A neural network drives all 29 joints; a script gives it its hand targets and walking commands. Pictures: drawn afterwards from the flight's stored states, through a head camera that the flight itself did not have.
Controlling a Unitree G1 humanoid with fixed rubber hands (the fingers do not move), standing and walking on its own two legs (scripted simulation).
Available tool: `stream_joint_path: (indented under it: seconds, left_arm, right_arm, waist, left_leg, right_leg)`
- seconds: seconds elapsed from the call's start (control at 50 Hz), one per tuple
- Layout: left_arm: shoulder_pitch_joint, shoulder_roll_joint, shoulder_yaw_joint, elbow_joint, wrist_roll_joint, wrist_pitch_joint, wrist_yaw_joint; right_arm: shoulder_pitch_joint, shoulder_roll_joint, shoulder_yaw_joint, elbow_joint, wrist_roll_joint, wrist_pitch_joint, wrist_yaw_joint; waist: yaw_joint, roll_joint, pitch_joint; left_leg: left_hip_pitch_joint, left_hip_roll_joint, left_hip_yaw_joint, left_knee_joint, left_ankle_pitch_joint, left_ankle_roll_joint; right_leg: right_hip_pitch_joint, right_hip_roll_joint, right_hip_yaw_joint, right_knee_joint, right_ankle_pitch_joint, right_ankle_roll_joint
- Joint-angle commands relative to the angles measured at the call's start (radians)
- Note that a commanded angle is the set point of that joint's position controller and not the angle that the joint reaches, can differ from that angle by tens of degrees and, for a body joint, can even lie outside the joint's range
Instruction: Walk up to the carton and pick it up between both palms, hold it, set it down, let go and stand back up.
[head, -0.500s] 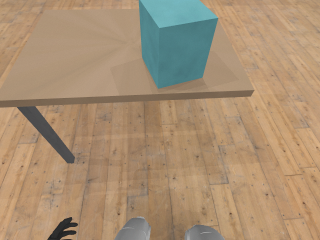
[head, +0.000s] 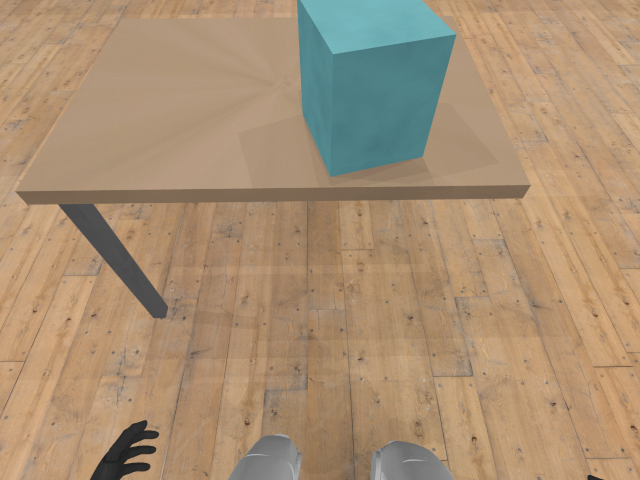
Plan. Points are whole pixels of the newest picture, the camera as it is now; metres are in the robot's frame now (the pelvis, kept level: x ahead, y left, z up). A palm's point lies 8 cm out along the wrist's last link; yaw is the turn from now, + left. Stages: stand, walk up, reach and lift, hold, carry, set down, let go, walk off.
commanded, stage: walk up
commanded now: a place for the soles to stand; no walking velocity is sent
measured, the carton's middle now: (364, 81) +0.76 -0.04 +0.05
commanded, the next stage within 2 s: none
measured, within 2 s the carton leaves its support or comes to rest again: neither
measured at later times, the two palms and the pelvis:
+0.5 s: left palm (98, 475) +0.12 +0.31 -0.11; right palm out of the picture +0.08 -0.30 -0.08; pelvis +0.01 +0.02 +0.00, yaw +2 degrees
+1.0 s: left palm (77, 471) +0.13 +0.33 -0.09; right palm out of the picture +0.12 -0.28 -0.09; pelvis +0.02 +0.03 +0.01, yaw +3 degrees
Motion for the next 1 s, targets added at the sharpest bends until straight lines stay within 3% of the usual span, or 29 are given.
stream_joint_path:
  seconds: [0.0,0.04,0.08,0.1,0.16,0.24,0.26,0.28,0.3,0.32,0.34,0.38,0.42,0.48,0.52,0.54,0.58,0.62,0.68,0.7,0.72,0.74,0.76,0.8,0.86,0.88,0.9,0.94,0.98]
  left_arm:
    - [-0.011,0.358,0.137,-0.031,0.035,-0.034,0.015]
    - [0.023,0.333,0.139,-0.029,0.04,-0.038,0.012]
    - [-0.006,0.337,0.134,-0.038,0.032,-0.044,0.011]
    - [0.003,0.31,0.127,-0.038,0.03,-0.039,0.008]
    - [0.053,0.331,0.136,-0.039,0.027,-0.031,0.006]
    - [-0.034,0.303,0.115,-0.058,0.014,-0.017,0.001]
    - [-0.065,0.275,0.106,-0.077,0.0,-0.008,-0.003]
    - [-0.062,0.226,0.088,-0.093,-0.007,-0.011,0.002]
    - [-0.097,0.196,0.081,-0.112,-0.021,-0.004,0.001]
    - [-0.085,0.218,0.082,-0.103,-0.035,0.007,0.007]
    - [-0.094,0.229,0.092,-0.088,-0.016,0.019,0.007]
    - [-0.061,0.242,0.093,-0.045,-0.007,0.013,0.005]
    - [-0.011,0.228,0.095,-0.01,-0.011,0.008,0.0]
    - [0.065,0.214,0.104,0.026,-0.002,-0.012,0.011]
    - [0.057,0.309,0.113,0.028,0.022,-0.026,0.014]
    - [-0.001,0.34,0.112,-0.008,0.017,-0.022,0.016]
    - [-0.002,0.348,0.116,-0.011,0.02,-0.038,0.013]
    - [-0.005,0.321,0.128,-0.021,0.021,-0.047,0.009]
    - [-0.059,0.281,0.107,-0.045,0.008,-0.036,0.007]
    - [-0.055,0.255,0.094,-0.043,-0.002,-0.031,0.01]
    - [-0.093,0.222,0.086,-0.068,-0.009,-0.028,0.005]
    - [-0.095,0.22,0.081,-0.064,-0.016,-0.015,0.005]
    - [-0.102,0.22,0.084,-0.051,-0.018,-0.01,0.01]
    - [-0.092,0.197,0.078,-0.049,-0.023,-0.02,0.013]
    - [0.036,0.245,0.094,0.014,-0.014,-0.049,0.015]
    - [0.066,0.29,0.105,0.014,-0.004,-0.056,0.02]
    - [0.074,0.297,0.108,0.02,-0.004,-0.058,0.023]
    - [0.032,0.317,0.107,-0.001,0.001,-0.051,0.014]
    - [-0.076,0.31,0.101,-0.028,0.004,-0.042,0.013]
  right_arm:
    - [-0.027,-0.264,-0.041,-0.033,0.012,0.007,-0.034]
    - [0.001,-0.233,-0.038,-0.021,0.001,0.006,-0.024]
    - [0.004,-0.243,-0.045,-0.03,0.012,0.001,-0.025]
    - [0.005,-0.24,-0.044,-0.031,0.008,0.0,-0.019]
    - [0.019,-0.243,-0.033,-0.011,0.013,-0.003,-0.017]
    - [0.083,-0.208,-0.024,0.013,0.017,-0.024,-0.025]
    - [0.136,-0.23,-0.033,0.026,0.007,-0.038,-0.029]
    - [0.13,-0.265,-0.041,0.015,-0.001,-0.045,-0.034]
    - [0.128,-0.343,-0.049,-0.003,-0.005,-0.056,-0.04]
    - [0.086,-0.356,-0.045,-0.011,-0.005,-0.044,-0.032]
    - [0.07,-0.355,-0.049,-0.008,-0.004,-0.043,-0.035]
    - [-0.039,-0.315,-0.046,-0.028,-0.013,-0.029,-0.031]
    - [-0.088,-0.295,-0.03,-0.028,-0.012,-0.03,-0.028]
    - [-0.129,-0.242,-0.01,-0.039,0.007,-0.016,-0.02]
    - [-0.151,-0.185,-0.006,-0.039,0.013,-0.003,-0.022]
    - [-0.134,-0.226,-0.025,-0.029,0.015,0.006,-0.026]
    - [-0.096,-0.256,-0.042,-0.019,0.008,0.006,-0.018]
    - [-0.022,-0.216,-0.024,-0.001,0.005,-0.01,-0.007]
    - [0.03,-0.229,-0.034,0.014,0.016,-0.032,-0.005]
    - [0.019,-0.248,-0.04,-0.004,0.012,-0.037,-0.009]
    - [0.05,-0.29,-0.034,0.0,0.007,-0.048,-0.018]
    - [0.022,-0.317,-0.035,0.009,0.004,-0.043,-0.015]
    - [-0.011,-0.321,-0.041,0.002,0.003,-0.039,-0.013]
    - [-0.043,-0.312,-0.029,0.019,0.006,-0.029,-0.018]
    - [-0.171,-0.24,-0.009,-0.03,0.016,-0.021,-0.014]
    - [-0.168,-0.203,0.002,-0.042,0.023,-0.024,-0.016]
    - [-0.148,-0.19,-0.008,-0.032,0.019,-0.015,-0.02]
    - [-0.074,-0.221,-0.021,-0.025,0.021,-0.01,-0.021]
    - [-0.01,-0.219,-0.026,0.008,0.011,-0.025,-0.015]
  waist:
    - [0.029,-0.039,-0.071]
    - [0.031,-0.021,-0.01]
    - [0.028,-0.147,-0.015]
    - [0.023,-0.078,-0.029]
    - [0.046,-0.125,-0.076]
    - [-0.018,-0.192,-0.128]
    - [-0.056,-0.102,-0.189]
    - [-0.043,0.026,-0.187]
    - [-0.054,0.112,-0.228]
    - [-0.035,0.166,-0.237]
    - [-0.041,0.133,-0.179]
    - [-0.016,0.157,-0.116]
    - [0.013,0.246,-0.089]
    - [0.068,0.119,-0.176]
    - [0.064,-0.051,-0.136]
    - [0.06,-0.032,-0.086]
    - [0.031,-0.003,-0.094]
    - [0.002,-0.04,-0.116]
    - [-0.025,-0.022,-0.212]
    - [-0.027,0.029,-0.241]
    - [-0.043,0.081,-0.274]
    - [-0.045,0.07,-0.284]
    - [-0.038,0.165,-0.247]
    - [-0.016,0.182,-0.219]
    - [0.066,0.141,-0.252]
    - [0.08,0.038,-0.263]
    - [0.066,-0.016,-0.232]
    - [0.025,-0.068,-0.257]
    - [-0.04,-0.037,-0.162]
  left_leg:
    - [-0.29,0.023,0.05,0.213,-0.181,0.036]
    - [-0.251,0.058,0.053,0.171,-0.088,0.035]
    - [-0.249,0.073,0.063,0.154,-0.079,0.033]
    - [-0.213,0.066,0.068,0.161,-0.063,0.034]
    - [-0.172,0.077,0.126,0.064,-0.068,0.035]
    - [0.004,0.061,0.159,-0.192,0.119,0.054]
    - [0.13,0.022,0.146,-0.271,0.274,0.068]
    - [0.176,0.101,-0.056,-0.302,0.492,0.104]
    - [0.164,0.259,-0.435,-0.361,0.63,0.224]
    - [0.157,0.309,-0.585,-0.395,0.492,0.331]
    - [0.123,0.356,-0.622,-0.43,0.402,0.342]
    - [0.021,0.276,-0.519,-0.445,0.217,0.279]
    - [-0.002,0.229,-0.449,-0.415,0.282,0.235]
    - [-0.135,0.173,-0.346,-0.286,0.306,0.164]
    - [-0.241,0.0,-0.02,-0.027,0.238,0.062]
    - [-0.198,-0.003,0.074,0.072,-0.036,0.045]
    - [-0.194,0.051,0.07,0.133,-0.175,0.035]
    - [-0.146,0.069,0.103,0.008,-0.119,0.042]
    - [0.091,0.072,0.006,-0.168,0.494,0.09]
    - [0.158,0.105,-0.09,-0.2,0.591,0.127]
    - [0.163,0.189,-0.343,-0.289,0.589,0.193]
    - [0.152,0.263,-0.512,-0.334,0.583,0.292]
    - [0.146,0.287,-0.512,-0.353,0.595,0.294]
    - [0.114,0.243,-0.46,-0.328,0.645,0.268]
    - [-0.073,0.133,-0.205,-0.174,0.65,0.14]
    - [-0.142,0.068,-0.099,-0.039,0.619,0.087]
    - [-0.163,0.034,0.027,0.061,0.403,0.056]
    - [-0.126,0.043,0.078,0.017,-0.025,0.068]
    - [-0.013,0.055,0.041,-0.114,0.205,0.079]
  right_leg:
    - [0.154,-0.436,0.608,-0.626,0.018,-0.11]
    - [0.108,-0.352,0.47,-0.608,-0.018,-0.026]
    - [0.139,-0.346,0.404,-0.564,0.162,-0.066]
    - [0.141,-0.312,0.384,-0.532,0.178,-0.053]
    - [0.201,-0.324,0.367,-0.489,0.243,-0.071]
    - [0.121,-0.241,0.205,-0.311,0.451,-0.096]
    - [0.104,-0.184,0.148,-0.183,0.487,-0.067]
    - [0.042,-0.119,0.088,-0.024,0.495,-0.023]
    - [-0.042,-0.014,0.097,0.11,0.285,0.044]
    - [-0.067,0.047,0.162,0.115,-0.201,0.048]
    - [-0.123,0.025,0.192,0.138,-0.301,0.039]
    - [-0.076,0.003,0.185,0.072,-0.255,0.02]
    - [-0.051,-0.001,0.176,-0.029,-0.13,0.021]
    - [0.201,-0.027,0.206,-0.303,0.062,0.004]
    - [0.215,-0.247,0.43,-0.545,-0.075,-0.092]
    - [0.125,-0.373,0.519,-0.599,-0.014,-0.155]
    - [0.134,-0.427,0.54,-0.559,0.109,-0.183]
    - [0.183,-0.368,0.402,-0.46,0.259,-0.177]
    - [0.099,-0.181,0.155,-0.222,0.381,-0.054]
    - [0.071,-0.118,0.1,-0.122,0.364,-0.023]
    - [-0.007,-0.04,0.096,0.002,0.304,0.011]
    - [-0.016,0.03,0.131,0.041,-0.054,0.028]
    - [-0.044,0.026,0.143,0.021,-0.24,0.03]
    - [-0.01,0.02,0.172,-0.074,-0.168,0.014]
    - [0.252,-0.082,0.211,-0.268,0.296,-0.039]
    - [0.32,-0.193,0.321,-0.33,0.412,-0.097]
    - [0.314,-0.305,0.37,-0.375,0.551,-0.17]
    - [0.297,-0.368,0.371,-0.346,0.573,-0.214]
    - [0.131,-0.313,0.285,-0.294,0.494,-0.154]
